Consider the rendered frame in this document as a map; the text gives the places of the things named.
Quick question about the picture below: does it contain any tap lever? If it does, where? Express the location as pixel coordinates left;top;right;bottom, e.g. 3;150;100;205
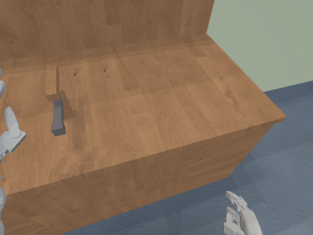
51;94;66;137

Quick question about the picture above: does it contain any right robot hand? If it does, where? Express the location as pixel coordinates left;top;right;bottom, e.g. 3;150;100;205
223;191;263;235

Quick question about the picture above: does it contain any left robot hand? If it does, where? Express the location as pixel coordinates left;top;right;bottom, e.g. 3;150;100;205
0;69;26;163

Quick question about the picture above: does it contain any counter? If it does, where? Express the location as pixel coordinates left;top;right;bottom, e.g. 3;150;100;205
0;0;287;235

